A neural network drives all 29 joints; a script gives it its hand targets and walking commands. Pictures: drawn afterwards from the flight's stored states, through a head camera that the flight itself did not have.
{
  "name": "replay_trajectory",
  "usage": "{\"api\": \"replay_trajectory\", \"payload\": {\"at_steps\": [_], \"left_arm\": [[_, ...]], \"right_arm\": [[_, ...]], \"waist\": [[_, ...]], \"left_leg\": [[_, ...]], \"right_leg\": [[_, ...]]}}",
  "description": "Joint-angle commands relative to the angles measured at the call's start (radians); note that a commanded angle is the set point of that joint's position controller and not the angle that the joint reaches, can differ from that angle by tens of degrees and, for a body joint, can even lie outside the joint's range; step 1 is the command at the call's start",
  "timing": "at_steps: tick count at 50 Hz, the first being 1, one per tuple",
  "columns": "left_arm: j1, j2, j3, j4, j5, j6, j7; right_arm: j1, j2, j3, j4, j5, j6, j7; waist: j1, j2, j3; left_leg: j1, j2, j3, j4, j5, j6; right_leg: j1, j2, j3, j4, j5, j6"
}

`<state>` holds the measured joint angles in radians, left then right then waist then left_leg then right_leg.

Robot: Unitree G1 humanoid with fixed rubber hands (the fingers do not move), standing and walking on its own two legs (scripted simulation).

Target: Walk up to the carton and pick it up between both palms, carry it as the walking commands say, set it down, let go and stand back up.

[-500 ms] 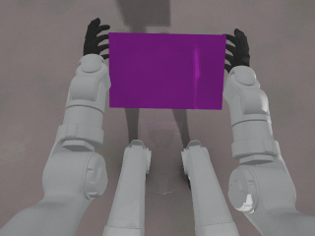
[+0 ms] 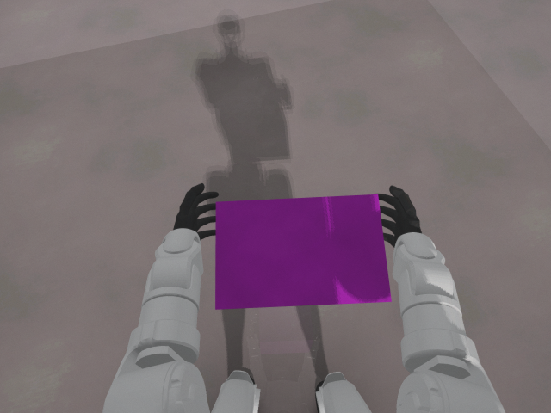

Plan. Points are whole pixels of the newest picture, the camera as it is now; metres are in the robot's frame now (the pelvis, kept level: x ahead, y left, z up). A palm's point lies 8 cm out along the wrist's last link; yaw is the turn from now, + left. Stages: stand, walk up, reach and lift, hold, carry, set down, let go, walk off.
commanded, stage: reach and lift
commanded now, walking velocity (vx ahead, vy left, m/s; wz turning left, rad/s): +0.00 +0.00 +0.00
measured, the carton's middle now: (297, 258) +0.38 -0.02 -0.13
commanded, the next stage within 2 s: none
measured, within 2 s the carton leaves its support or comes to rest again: neither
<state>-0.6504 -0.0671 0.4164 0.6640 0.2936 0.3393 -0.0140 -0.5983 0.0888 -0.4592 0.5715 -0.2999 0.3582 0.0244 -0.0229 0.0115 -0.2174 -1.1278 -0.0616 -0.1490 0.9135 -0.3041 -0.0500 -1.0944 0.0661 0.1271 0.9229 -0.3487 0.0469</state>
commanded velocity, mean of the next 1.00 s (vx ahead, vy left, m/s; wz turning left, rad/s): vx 0.00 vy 0.00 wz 0.00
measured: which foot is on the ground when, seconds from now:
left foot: down 0.00-1.00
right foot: down 0.00-1.00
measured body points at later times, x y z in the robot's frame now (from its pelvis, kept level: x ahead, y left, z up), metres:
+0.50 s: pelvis +0.02 +0.00 +0.05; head +0.11 +0.00 +0.49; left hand +0.37 +0.15 +0.02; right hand +0.36 -0.18 +0.01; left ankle +0.06 +0.14 -0.67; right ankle +0.03 -0.14 -0.67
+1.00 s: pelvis +0.03 +0.00 +0.07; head +0.03 +0.00 +0.52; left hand +0.36 +0.15 +0.09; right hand +0.34 -0.18 +0.08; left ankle +0.06 +0.14 -0.67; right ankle +0.03 -0.14 -0.67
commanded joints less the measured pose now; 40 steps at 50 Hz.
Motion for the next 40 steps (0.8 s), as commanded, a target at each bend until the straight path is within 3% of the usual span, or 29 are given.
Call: {"api": "replay_trajectory", "payload": {"at_steps": [1, 2, 5, 6, 8, 10, 11, 13, 15, 16, 17, 19, 20, 21, 22, 24, 25, 26, 27, 28, 29, 30, 32, 34, 36, 37, 38, 39, 40], "left_arm": [[-0.379, -0.925, -0.459, -0.018, -0.118, -0.035, -0.273], [-0.305, -0.898, -0.496, -0.045, -0.137, -0.042, -0.270], [-0.354, -0.977, -0.683, -0.198, -0.194, -0.071, -0.253], [-0.273, -1.022, -0.632, -0.083, -0.172, -0.062, -0.259], [-0.242, -0.957, -0.683, -0.189, -0.201, -0.068, -0.264], [-0.250, -0.994, -0.705, -0.195, -0.203, -0.063, -0.265], [-0.330, -0.995, -0.744, -0.245, -0.232, -0.075, -0.262], [-0.151, -1.045, -0.672, -0.066, -0.167, -0.044, -0.266], [-0.160, -0.976, -0.676, -0.126, -0.177, -0.031, -0.268], [-0.182, -0.989, -0.659, -0.128, -0.162, -0.028, -0.273], [-0.236, -0.972, -0.645, -0.137, -0.166, -0.031, -0.274], [-0.153, -1.028, -0.622, -0.077, -0.146, -0.005, -0.286], [-0.241, -1.009, -0.647, -0.145, -0.170, -0.011, -0.283], [-0.240, -1.009, -0.708, -0.187, -0.187, 0.004, -0.275], [-0.256, -0.918, -0.621, -0.170, -0.144, 0.005, -0.283], [-0.148, -1.032, -0.659, -0.084, -0.170, 0.031, -0.299], [-0.164, -0.988, -0.604, -0.092, -0.138, 0.040, -0.295], [-0.202, -1.031, -0.634, -0.091, -0.168, 0.053, -0.310], [-0.282, -1.000, -0.698, -0.221, -0.192, 0.035, -0.304], [-0.339, -0.962, -0.676, -0.222, -0.202, 0.046, -0.303], [-0.317, -0.945, -0.638, -0.217, -0.171, 0.044, -0.292], [-0.253, -0.990, -0.599, -0.103, -0.140, 0.077, -0.312], [-0.184, -1.033, -0.675, -0.129, -0.195, 0.076, -0.324], [-0.155, -1.021, -0.668, -0.173, -0.180, 0.082, -0.317], [-0.161, -1.009, -0.625, -0.177, -0.178, 0.096, -0.312], [-0.155, -0.979, -0.641, -0.186, -0.181, 0.109, -0.315], [-0.209, -0.991, -0.635, -0.158, -0.190, 0.115, -0.322], [-0.167, -0.974, -0.623, -0.154, -0.164, 0.122, -0.319], [-0.304, -1.009, -0.781, -0.361, -0.261, 0.114, -0.316]], "right_arm": [[-0.440, 0.995, 0.549, 0.035, 0.171, -0.032, 0.287], [-0.478, 0.972, 0.596, -0.030, 0.239, -0.054, 0.286], [-0.341, 1.010, 0.665, -0.082, 0.224, -0.074, 0.277], [-0.373, 0.983, 0.685, -0.102, 0.232, -0.089, 0.267], [-0.369, 1.026, 0.751, -0.155, 0.267, -0.088, 0.263], [-0.275, 0.967, 0.676, -0.112, 0.195, -0.083, 0.265], [-0.311, 0.954, 0.707, -0.132, 0.204, -0.089, 0.260], [-0.377, 0.888, 0.709, -0.190, 0.211, -0.096, 0.273], [-0.271, 0.934, 0.687, -0.101, 0.195, -0.060, 0.273], [-0.291, 0.959, 0.679, -0.114, 0.194, -0.057, 0.274], [-0.282, 1.001, 0.664, -0.060, 0.183, -0.044, 0.276], [-0.364, 0.917, 0.679, -0.135, 0.212, -0.047, 0.295], [-0.342, 0.956, 0.690, -0.128, 0.192, -0.035, 0.292], [-0.312, 1.006, 0.732, -0.127, 0.240, -0.013, 0.300], [-0.290, 0.973, 0.648, -0.041, 0.183, 0.000, 0.300], [-0.323, 0.964, 0.706, -0.141, 0.233, -0.006, 0.296], [-0.344, 0.960, 0.667, -0.096, 0.211, 0.005, 0.305], [-0.305, 0.938, 0.632, -0.073, 0.176, 0.014, 0.312], [-0.338, 1.009, 0.695, -0.138, 0.216, 0.015, 0.307], [-0.317, 1.006, 0.668, -0.074, 0.214, 0.039, 0.303], [-0.332, 1.004, 0.643, -0.048, 0.202, 0.043, 0.323], [-0.343, 0.959, 0.583, -0.019, 0.162, 0.047, 0.313], [-0.411, 0.975, 0.746, -0.208, 0.258, 0.039, 0.315], [-0.346, 1.046, 0.756, -0.185, 0.258, 0.052, 0.306], [-0.321, 0.957, 0.688, -0.146, 0.231, 0.073, 0.304], [-0.303, 0.985, 0.713, -0.162, 0.231, 0.083, 0.301], [-0.263, 0.970, 0.662, -0.093, 0.194, 0.096, 0.299], [-0.315, 0.983, 0.677, -0.129, 0.232, 0.092, 0.304], [-0.387, 1.044, 0.784, -0.230, 0.304, 0.088, 0.314]], "waist": [[0.022, -0.009, -0.619], [0.084, -0.003, -0.641], [0.006, 0.021, -0.755], [0.034, 0.027, -0.749], [0.039, -0.045, -0.793], [-0.023, -0.019, -0.669], [-0.048, -0.002, -0.738], [0.000, 0.006, -0.606], [-0.024, -0.041, -0.527], [-0.001, 0.029, -0.542], [-0.002, -0.020, -0.519], [0.025, 0.027, -0.447], [-0.001, -0.044, -0.493], [0.019, 0.018, -0.488], [0.036, -0.021, -0.345], [0.013, 0.001, -0.388], [0.038, 0.033, -0.356], [-0.015, -0.009, -0.391], [0.007, -0.002, -0.439], [-0.018, -0.025, -0.342], [0.030, -0.001, -0.315], [0.010, 0.005, -0.244], [0.041, -0.046, -0.397], [0.047, -0.063, -0.449], [0.031, -0.010, -0.310], [0.038, -0.066, -0.286], [-0.007, -0.062, -0.259], [0.034, -0.007, -0.275], [0.026, -0.009, -0.448]], "left_leg": [[0.478, -0.068, 0.157, -0.087, 0.371, 0.049], [0.561, -0.060, 0.146, -0.096, 0.459, 0.057], [0.649, -0.053, 0.112, -0.125, 0.711, 0.040], [0.650, -0.058, 0.118, -0.137, 0.652, 0.030], [0.615, -0.060, 0.132, -0.165, 0.607, 0.034], [0.671, -0.051, 0.099, -0.186, 0.573, 0.035], [0.707, -0.042, 0.091, -0.208, 0.627, 0.031], [0.683, -0.044, 0.108, -0.229, 0.533, 0.036], [0.700, -0.045, 0.111, -0.252, 0.448, 0.043], [0.734, -0.050, 0.121, -0.289, 0.368, 0.045], [0.716, -0.042, 0.124, -0.289, 0.365, 0.051], [0.665, -0.042, 0.121, -0.313, 0.312, 0.047], [0.756, -0.040, 0.123, -0.315, 0.310, 0.053], [0.778, -0.047, 0.130, -0.353, 0.304, 0.046], [0.679, -0.044, 0.146, -0.337, 0.236, 0.049], [0.818, -0.037, 0.128, -0.364, 0.284, 0.060], [0.762, -0.044, 0.137, -0.383, 0.259, 0.057], [0.822, -0.038, 0.130, -0.372, 0.268, 0.051], [0.857, -0.039, 0.127, -0.393, 0.312, 0.047], [0.858, -0.037, 0.129, -0.391, 0.218, 0.052], [0.808, -0.034, 0.140, -0.421, 0.209, 0.051], [0.760, -0.050, 0.145, -0.432, 0.114, 0.043], [0.862, -0.040, 0.143, -0.436, 0.302, 0.047], [0.938, -0.057, 0.139, -0.443, 0.391, 0.058], [0.932, -0.047, 0.124, -0.463, 0.348, 0.049], [0.922, -0.047, 0.131, -0.474, 0.315, 0.051], [0.922, -0.034, 0.127, -0.474, 0.278, 0.050], [0.945, -0.042, 0.117, -0.512, 0.240, 0.059], [1.067, -0.037, 0.118, -0.499, 0.301, 0.045]], "right_leg": [[0.367, 0.064, -0.116, -0.123, 0.416, -0.015], [0.368, 0.058, -0.118, -0.101, 0.457, -0.004], [0.454, 0.067, -0.077, -0.145, 0.690, -0.017], [0.456, 0.059, -0.076, -0.163, 0.651, -0.020], [0.586, 0.058, -0.077, -0.201, 0.700, -0.006], [0.462, 0.071, -0.100, -0.203, 0.556, -0.019], [0.518, 0.072, -0.082, -0.228, 0.620, -0.026], [0.456, 0.063, -0.106, -0.243, 0.470, -0.024], [0.476, 0.054, -0.090, -0.297, 0.450, -0.023], [0.546, 0.051, -0.082, -0.317, 0.391, -0.028], [0.513, 0.051, -0.080, -0.317, 0.397, -0.019], [0.512, 0.049, -0.104, -0.298, 0.318, -0.036], [0.537, 0.066, -0.098, -0.341, 0.311, -0.037], [0.604, 0.065, -0.103, -0.348, 0.329, -0.032], [0.527, 0.054, -0.104, -0.358, 0.270, -0.025], [0.588, 0.026, -0.076, -0.395, 0.300, -0.036], [0.585, 0.033, -0.084, -0.394, 0.291, -0.036], [0.563, 0.049, -0.104, -0.403, 0.275, -0.047], [0.645, 0.055, -0.095, -0.413, 0.341, -0.039], [0.628, 0.032, -0.082, -0.438, 0.252, -0.032], [0.615, 0.042, -0.096, -0.430, 0.254, -0.039], [0.622, 0.033, -0.110, -0.455, 0.166, -0.039], [0.753, 0.013, -0.077, -0.465, 0.374, -0.023], [0.810, 0.041, -0.099, -0.468, 0.451, -0.009], [0.742, 0.042, -0.091, -0.485, 0.374, -0.031], [0.776, 0.037, -0.091, -0.503, 0.360, -0.023], [0.744, 0.035, -0.088, -0.510, 0.323, -0.025], [0.774, 0.038, -0.093, -0.517, 0.273, -0.028], [0.864, 0.053, -0.098, -0.513, 0.325, -0.026]]}}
